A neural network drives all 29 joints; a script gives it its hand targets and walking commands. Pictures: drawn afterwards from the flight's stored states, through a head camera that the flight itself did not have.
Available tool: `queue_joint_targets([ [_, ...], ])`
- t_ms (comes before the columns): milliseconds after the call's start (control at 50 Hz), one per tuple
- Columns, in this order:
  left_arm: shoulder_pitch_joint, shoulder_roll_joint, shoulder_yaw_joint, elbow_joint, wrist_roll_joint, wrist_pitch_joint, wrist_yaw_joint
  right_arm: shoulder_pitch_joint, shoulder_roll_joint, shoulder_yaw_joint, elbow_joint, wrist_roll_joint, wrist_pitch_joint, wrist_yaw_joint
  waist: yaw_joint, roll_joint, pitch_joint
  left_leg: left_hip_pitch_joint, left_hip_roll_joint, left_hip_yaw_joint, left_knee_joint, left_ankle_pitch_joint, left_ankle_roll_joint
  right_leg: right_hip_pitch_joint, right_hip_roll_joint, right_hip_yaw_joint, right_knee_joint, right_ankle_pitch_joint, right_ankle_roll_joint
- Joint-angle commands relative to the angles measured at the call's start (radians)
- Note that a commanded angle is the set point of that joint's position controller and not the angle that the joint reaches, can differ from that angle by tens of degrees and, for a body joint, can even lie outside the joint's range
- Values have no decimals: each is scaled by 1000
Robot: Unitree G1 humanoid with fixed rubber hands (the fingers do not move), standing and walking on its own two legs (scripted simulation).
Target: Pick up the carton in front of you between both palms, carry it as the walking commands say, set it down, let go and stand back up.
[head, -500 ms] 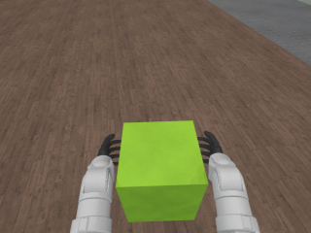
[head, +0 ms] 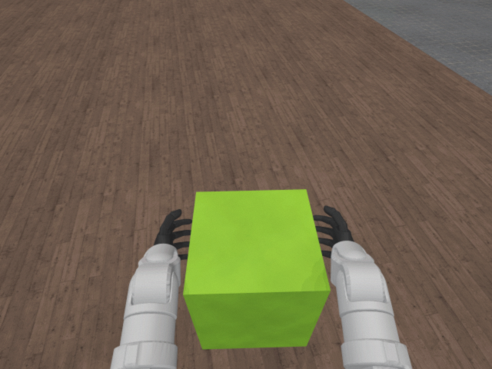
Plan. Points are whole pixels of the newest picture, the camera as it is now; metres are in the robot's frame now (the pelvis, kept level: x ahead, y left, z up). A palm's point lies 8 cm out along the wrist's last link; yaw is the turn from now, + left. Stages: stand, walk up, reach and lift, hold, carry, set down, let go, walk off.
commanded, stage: carry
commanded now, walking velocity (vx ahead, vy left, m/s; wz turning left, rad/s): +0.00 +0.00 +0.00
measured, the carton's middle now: (252, 271) +0.31 +0.00 -0.06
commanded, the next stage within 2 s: hold in 0.10 s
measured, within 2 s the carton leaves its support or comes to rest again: neither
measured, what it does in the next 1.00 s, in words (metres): lowers itself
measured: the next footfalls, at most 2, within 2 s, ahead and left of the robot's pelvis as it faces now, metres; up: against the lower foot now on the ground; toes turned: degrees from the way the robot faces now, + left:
none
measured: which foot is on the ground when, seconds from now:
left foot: down 0.00-1.00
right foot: down 0.00-1.00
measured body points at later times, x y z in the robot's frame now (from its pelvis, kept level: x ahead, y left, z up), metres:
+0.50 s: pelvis +0.00 +0.01 +0.00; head -0.04 +0.02 +0.45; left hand +0.32 +0.13 +0.04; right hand +0.29 -0.17 +0.04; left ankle +0.06 +0.12 -0.74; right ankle +0.00 -0.10 -0.74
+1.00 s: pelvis -0.05 +0.03 -0.08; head +0.18 +0.01 +0.31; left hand +0.36 +0.14 -0.17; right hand +0.36 -0.16 -0.16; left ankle +0.06 +0.12 -0.74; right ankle +0.00 -0.10 -0.74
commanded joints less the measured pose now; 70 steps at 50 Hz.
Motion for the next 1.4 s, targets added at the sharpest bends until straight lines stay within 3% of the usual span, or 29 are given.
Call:
queue_joint_targets([
  [0,-474,-907,-553,-81,-277,-53,-259,-433,927,549,-41,263,-34,245,0,3,-251,140,101,-127,-53,84,9,18,-119,130,-102,61,-21],
  [80,-475,-907,-555,-83,-281,-55,-259,-429,928,550,-43,264,-35,244,0,1,-256,141,100,-126,-41,104,9,22,-120,129,-96,89,-21],
  [100,-386,-927,-547,-98,-272,-51,-266,-377,963,522,-34,254,-43,254,-11,-86,-185,412,-164,-221,-38,239,29,50,78,295,-179,317,-19],
  [160,-413,-896,-516,-117,-260,-69,-262,-374,937,496,-25,236,-61,245,-9,-47,-211,424,-146,-246,-53,256,22,90,64,303,-160,406,-4],
  [180,-411,-894,-512,-123,-249,-70,-260,-360,926,485,-16,219,-61,244,-11,-21,-210,406,-146,-242,-79,206,13,141,68,297,-161,388,-2],
  [200,-439,-894,-515,-128,-248,-71,-262,-387,917,466,-4,209,-66,245,-8,-29,-165,371,-145,-242,-87,152,9,124,73,292,-171,287,-5],
  [220,-477,-891,-515,-101,-252,-70,-273,-385,911,441,35,185,-66,243,-26,-44,-117,330,-151,-238,-86,100,5,143,75,288,-191,222,-8],
  [240,-494,-899,-539,-101,-256,-72,-275,-401,931,450,34,193,-69,244,-29,-33,-126,354,-156,-236,-80,112,3,139,79,284,-187,224,-3],
  [280,-494,-897,-535,-95,-258,-76,-268,-426,948,470,32,221,-70,249,-12,-37,-142,365,-151,-239,-77,138,10,157,80,289,-178,264,3],
  [380,-477,-907,-439,18,-195,-73,-260,-535,936,475,59,243,-70,273,46,-13,-116,354,-151,-235,-90,78,13,147,81,284,-176,180,15],
  [420,-520,-909,-351,119,-153,-79,-257,-608,903,399,150,204,-82,284,60,-5,-30,306,-142,-238,-93,-4,13,108,86,275,-174,71,4],
  [460,-638,-911,-238,250,-106,-101,-260,-735,862,271,280,136,-114,296,49,-4,59,277,-135,-230,-78,-145,14,5,87,265,-167,-114,-13],
  [500,-762,-883,-106,366,-51,-142,-254,-841,799,108,409,47,-164,296,30,2,85,259,-130,-218,-46,-236,12,-76,96,252,-136,-218,-33],
  [540,-835,-839,-22,426,-9,-191,-235,-872,716,-31,492,-45,-222,278,-1,13,75,229,-122,-230,-17,-275,-4,-132,110,237,-70,-213,-43],
  [580,-847,-802,16,448,25,-238,-211,-851,657,-102,530,-113,-276,259,-20,28,50,199,-112,-246,8,-230,-26,-187,122,231,-9,-152,-43],
  [660,-788,-701,96,451,112,-351,-158,-764,588,-180,612,-180,-372,251,-10,41,-56,77,-124,-244,109,-63,-43,-320,144,223,97,-44,-35],
  [740,-784,-696,25,416,93,-500,-136,-777,622,-84,599,-132,-503,253,23,20,-267,21,-145,-244,221,155,-54,-445,158,225,187,93,-7],
  [800,-850,-768,-111,386,22,-599,-138,-859,688,60,557,-54,-601,257,13,5,-452,12,-151,-249,326,269,-53,-570,174,224,272,133,7],
  [900,-966,-880,-330,303,-77,-642,-128,-1014,755,313,413,76,-652,246,17,5,-916,-8,-172,-233,504,338,-44,-660,194,204,424,182,14],
  [940,-997,-874,-390,251,-110,-629,-126,-1009,775,368,390,111,-634,234,21,0,-1033,-62,-181,-217,547,299,-46,-663,196,195,475,190,18],
  [1020,-1017,-877,-373,281,-118,-570,-170,-974,854,340,460,100,-560,234,25,-33,-957,-297,-195,-192,591,81,-38,-758,195,187,534,46,29],
  [1080,-996,-880,-309,353,-99,-522,-213,-969,900,297,515,83,-512,245,49,-44,-859,-481,-205,-167,630,-14,-31,-828,198,195,562,-25,40],
  [1220,-1018,-817,-211,447,-80,-510,-255,-970,886,223,610,53,-497,227,77,-49,-816,-755,-211,-152,756,61,-31,-985,194,217,674,81,53],
  [1380,-1113,-786,-244,427,-150,-555,-226,-1098,836,275,569,109,-554,157,77,-38,-988,-888,-218,-140,915,110,-56,-1058,209,214,841,133,56],
])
